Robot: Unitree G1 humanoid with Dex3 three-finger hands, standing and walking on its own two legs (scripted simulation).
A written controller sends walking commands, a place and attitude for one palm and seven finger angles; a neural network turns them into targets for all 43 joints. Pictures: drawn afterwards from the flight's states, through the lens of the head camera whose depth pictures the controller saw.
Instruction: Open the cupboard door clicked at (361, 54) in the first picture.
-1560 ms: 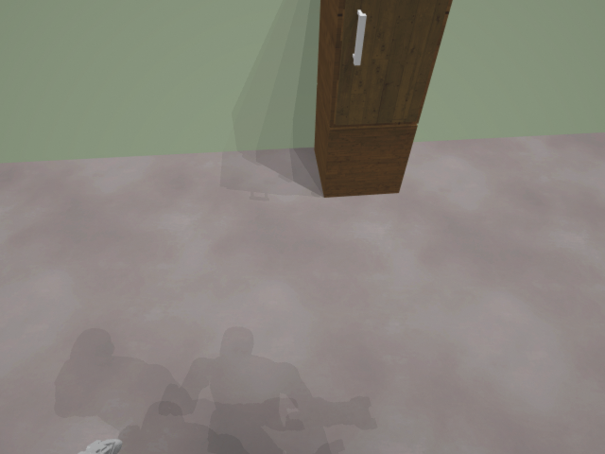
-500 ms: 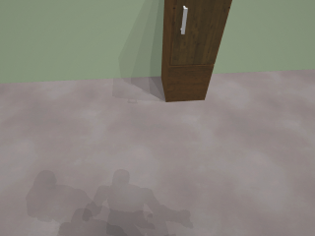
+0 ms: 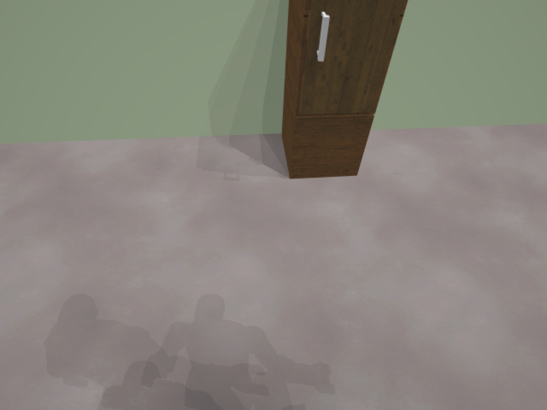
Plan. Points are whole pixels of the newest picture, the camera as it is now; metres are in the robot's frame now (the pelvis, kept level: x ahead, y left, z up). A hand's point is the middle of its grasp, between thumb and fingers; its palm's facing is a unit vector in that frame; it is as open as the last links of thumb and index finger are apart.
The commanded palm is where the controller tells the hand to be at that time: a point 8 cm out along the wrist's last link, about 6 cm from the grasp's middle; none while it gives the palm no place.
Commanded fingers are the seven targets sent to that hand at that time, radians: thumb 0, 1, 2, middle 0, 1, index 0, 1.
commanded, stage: walk to a spot facing it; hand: left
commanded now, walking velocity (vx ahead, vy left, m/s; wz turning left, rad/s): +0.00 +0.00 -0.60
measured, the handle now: (322, 36) +1.34 -0.10 -0.01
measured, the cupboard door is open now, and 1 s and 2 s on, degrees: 0 0 0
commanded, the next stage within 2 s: none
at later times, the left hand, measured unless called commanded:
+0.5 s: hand out of the picture +0.03 +0.16 -0.17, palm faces -0.15 -0.96 -0.23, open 7.4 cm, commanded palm none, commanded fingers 0.00 0.90 0.90 -0.20 -0.30 -0.20 -0.30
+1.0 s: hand (178, 378) +0.21 +0.19 -0.20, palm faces -0.39 -0.90 -0.19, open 7.4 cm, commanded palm none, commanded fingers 0.00 0.90 0.90 -0.20 -0.30 -0.20 -0.30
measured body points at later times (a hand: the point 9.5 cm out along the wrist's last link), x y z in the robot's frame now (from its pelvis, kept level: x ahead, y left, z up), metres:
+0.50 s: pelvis -0.01 -0.03 -0.01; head +0.00 -0.05 +0.44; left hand +0.04 +0.21 -0.15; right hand +0.00 -0.29 -0.17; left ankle +0.01 +0.12 -0.67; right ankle -0.02 -0.10 -0.75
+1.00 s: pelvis +0.15 +0.00 -0.02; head +0.17 +0.02 +0.43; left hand +0.23 +0.24 -0.18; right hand +0.17 -0.27 -0.12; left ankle +0.21 +0.08 -0.75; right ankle +0.00 -0.08 -0.68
